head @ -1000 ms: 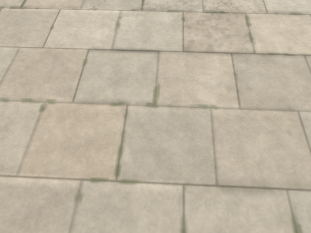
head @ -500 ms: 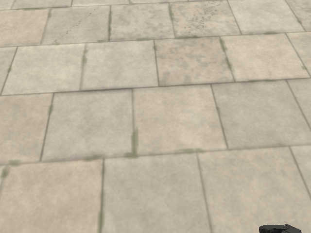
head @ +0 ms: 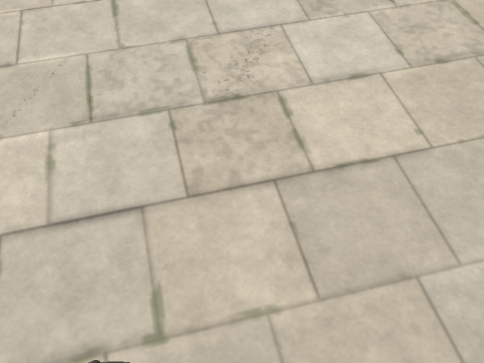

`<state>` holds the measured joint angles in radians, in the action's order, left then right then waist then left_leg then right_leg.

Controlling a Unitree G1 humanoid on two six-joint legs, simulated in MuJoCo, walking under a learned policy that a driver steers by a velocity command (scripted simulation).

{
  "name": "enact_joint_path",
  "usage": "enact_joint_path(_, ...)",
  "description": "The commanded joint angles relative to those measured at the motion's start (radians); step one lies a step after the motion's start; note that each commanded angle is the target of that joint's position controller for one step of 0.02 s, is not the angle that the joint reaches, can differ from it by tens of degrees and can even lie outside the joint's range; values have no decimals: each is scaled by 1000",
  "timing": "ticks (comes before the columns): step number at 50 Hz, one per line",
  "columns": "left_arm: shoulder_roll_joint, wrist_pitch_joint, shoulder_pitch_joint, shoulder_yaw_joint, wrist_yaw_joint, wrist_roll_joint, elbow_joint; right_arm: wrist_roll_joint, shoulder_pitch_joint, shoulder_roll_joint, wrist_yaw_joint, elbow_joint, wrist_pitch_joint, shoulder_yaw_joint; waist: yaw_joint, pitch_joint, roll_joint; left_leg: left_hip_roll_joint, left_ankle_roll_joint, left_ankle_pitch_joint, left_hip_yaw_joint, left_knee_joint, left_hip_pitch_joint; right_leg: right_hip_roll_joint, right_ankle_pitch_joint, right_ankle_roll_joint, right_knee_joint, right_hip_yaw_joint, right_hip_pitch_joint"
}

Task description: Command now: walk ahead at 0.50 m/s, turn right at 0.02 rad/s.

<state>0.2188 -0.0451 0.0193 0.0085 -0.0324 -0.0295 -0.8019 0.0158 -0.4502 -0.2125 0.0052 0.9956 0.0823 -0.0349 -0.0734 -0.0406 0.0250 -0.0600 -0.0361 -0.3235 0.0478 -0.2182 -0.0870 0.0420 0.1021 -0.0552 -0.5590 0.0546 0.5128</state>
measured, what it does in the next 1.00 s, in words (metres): walks ahead: right foot, then left foot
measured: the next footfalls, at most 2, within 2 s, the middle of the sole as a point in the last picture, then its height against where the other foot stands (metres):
right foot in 0.04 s outside the picture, level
left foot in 0.60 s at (212, 358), level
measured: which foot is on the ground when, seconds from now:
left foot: down 0.00-0.06, up 0.08-0.58, down 0.60-1.00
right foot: up 0.00-0.02, down 0.04-0.62, up 0.64-1.00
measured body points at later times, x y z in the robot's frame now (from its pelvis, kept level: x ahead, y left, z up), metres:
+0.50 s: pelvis +0.26 -0.02 +0.00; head +0.29 -0.03 +0.45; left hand +0.19 +0.22 -0.14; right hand +0.44 -0.25 -0.11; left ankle +0.42 +0.10 -0.70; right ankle +0.14 -0.10 -0.73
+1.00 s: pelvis +0.53 +0.01 +0.01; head +0.55 +0.01 +0.46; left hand +0.68 +0.24 -0.12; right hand +0.47 -0.23 -0.13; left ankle +0.44 +0.08 -0.73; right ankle +0.70 -0.13 -0.69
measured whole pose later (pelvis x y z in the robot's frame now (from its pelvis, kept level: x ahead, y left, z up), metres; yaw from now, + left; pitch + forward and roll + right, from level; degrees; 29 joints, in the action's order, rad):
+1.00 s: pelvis +0.53 +0.01 +0.01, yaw +0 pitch +0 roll +1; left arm 0.21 -0.03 0.08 0.03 -0.03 -0.03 -0.91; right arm 0.01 -0.44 -0.19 0.00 1.04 0.09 -0.03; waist -0.05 -0.04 0.04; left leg -0.09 -0.08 -0.23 0.09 -0.18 -0.05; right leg 0.10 0.02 -0.02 -0.69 0.04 0.61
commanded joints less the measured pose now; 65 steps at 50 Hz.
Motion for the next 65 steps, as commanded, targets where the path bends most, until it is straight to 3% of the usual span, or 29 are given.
enact_joint_path(1,117,-29,181,43,18,-9,-11,0,8,-168,-10,-27,-1,-33,142,72,-75,245,-102,828,-67,-270,59,-66,40,-57,111,30,-284)
enact_joint_path(2,171,-40,358,63,30,-28,-60,-5,13,-145,-9,-44,-1,-24,204,183,-24,201,-81,663,-33,-500,207,34,73,-101,116,-78,-536)
enact_joint_path(3,283,-38,471,93,39,-45,-71,-39,-69,-44,-1,-84,1,1,194,324,194,53,-28,165,48,-879,550,333,199,-216,177,-524,-829)
enact_joint_path(4,261,-23,439,92,31,-3,-75,-13,-57,-126,-6,-68,-3,-23,183,323,158,8,-41,-199,-62,-1013,680,376,201,-246,285,-728,-793)
enact_joint_path(6,148,-24,266,64,23,14,-55,-2,61,-122,3,-91,-2,-27,116,80,35,108,-51,-45,-100,-995,717,283,176,-197,331,-455,-531)
enact_joint_path(8,96,-37,223,49,26,18,-69,15,66,-96,12,-84,-20,-24,60,13,56,154,-34,20,-87,-897,634,193,72,-137,392,-302,-381)
enact_joint_path(11,110,-59,279,52,27,22,-106,23,77,-78,27,-82,-44,-23,40,19,39,160,-7,82,-61,-864,623,163,-71,-148,426,-218,-362)
enact_joint_path(17,111,-58,389,49,28,24,-162,15,312,-75,31,-155,-50,-17,82,-42,22,180,32,265,-22,-641,768,134,-166,-147,463,-139,-435)
enact_joint_path(24,121,-51,493,46,42,10,-221,10,493,-70,25,-219,-39,-2,130,-70,35,127,-9,288,22,-400,742,167,-349,-142,408,-104,-599)
enact_joint_path(27,139,-47,463,51,51,4,-231,9,445,-86,18,-214,-26,-9,87,-47,44,83,-57,183,40,-337,628,185,-591,-122,300,-83,-647)
enact_joint_path(29,149,-42,428,53,50,7,-232,15,207,-116,2,-135,-12,-30,-18,78,25,20,-102,188,68,-251,329,143,-759,-90,24,-40,-605)
enact_joint_path(30,129,-44,422,44,48,15,-213,36,23,-172,-10,-84,-2,-50,-81,189,-20,137,-147,167,-57,-245,53,102,-533,-72,-223,-15,-422)
enact_joint_path(31,30,-45,523,23,36,54,-186,54,-79,-290,-14,-73,-3,-81,-52,326,-239,445,-275,66,-538,-175,-240,-72,52,-19,-628,50,-63)
enact_joint_path(32,107,-43,498,48,37,26,-200,10,-14,-259,-2,-76,-17,-77,-34,323,-173,471,-296,69,-729,-61,-198,-110,400,-35,-754,-93,58)
enact_joint_path(33,119,-41,413,56,35,17,-175,-6,106,-212,1,-91,-21,-64,17,153,-116,435,-265,18,-555,-51,-50,-41,321,-43,-766,-115,117)
enact_joint_path(34,102,-46,361,52,30,15,-163,-6,173,-140,6,-101,-16,-46,34,65,-61,392,-238,61,-443,-5,87,-3,247,-43,-708,-110,102)
enact_joint_path(36,67,-26,360,49,22,-3,-167,-6,205,-79,1,-81,-3,-26,92,-3,-86,300,-171,161,-283,52,245,46,189,-27,-594,-99,13)
enact_joint_path(39,42,-1,347,47,7,-9,-164,-6,134,-97,-1,-42,19,-28,110,2,-83,271,-178,298,-195,81,269,54,138,1,-542,-69,3)
enact_joint_path(45,41,5,91,39,0,1,-76,-8,37,-104,-1,-5,20,-24,63,-56,-79,229,-166,382,-107,120,201,71,-59,44,-255,-18,129)
enact_joint_path(52,51,-7,-66,32,5,6,-14,6,-56,-119,-17,40,13,-25,23,-71,-93,281,-160,559,-88,53,10,23,-53,2,-34,11,104)
enact_joint_path(54,64,-16,-32,39,9,6,-16,10,-33,-131,-23,43,9,-29,52,-55,-98,294,-144,712,-74,-21,-23,-5,25,-29,8,21,29)
enact_joint_path(56,89,-31,175,58,22,0,-81,8,-5,-137,-22,43,4,-30,143,46,-78,258,-115,906,-46,-270,15,-66,40,-69,97,47,-246)
enact_joint_path(57,140,-44,359,78,34,-19,-134,0,2,-117,-19,29,4,-22,209,156,-34,211,-96,741,-24,-498,172,13,39,-105,109,-40,-515)
enact_joint_path(58,261,-47,491,109,43,-44,-144,-42,-86,-16,-7,-9,6,3,200,325,169,72,-44,232,45,-887,525,336,153,-214,155,-473,-855)
enact_joint_path(59,246,-29,447,109,34,-10,-139,-27,-84,-83,-13,7,1,-19,188,354,147,1,-54,-198,-57,-1052,654,410,196,-248,287,-702,-819)
enact_joint_path(60,189,-24,326,93,32,8,-121,-13,3,-115,-14,-9,-6,-33,141,183,56,75,-65,-115,-106,-1077,702,361,267,-207,305,-537,-664)
enact_joint_path(61,117,-30,243,74,28,10,-107,-11,51,-95,-7,-19,-4,-30,116,79,20,116,-66,-29,-105,-1026,687,318,239,-172,355,-412,-516)
enact_joint_path(63,57,-45,209,56,35,13,-121,9,50,-60,2,-12,-26,-31,66,-4,47,157,-55,38,-100,-940,612,234,120,-95,410,-225,-360)
enact_joint_path(65,56,-63,246,54,39,14,-138,16,43,-36,15,-11,-50,-31,49,0,45,157,-43,75,-87,-937,592,215,15,-84,424,-139,-336)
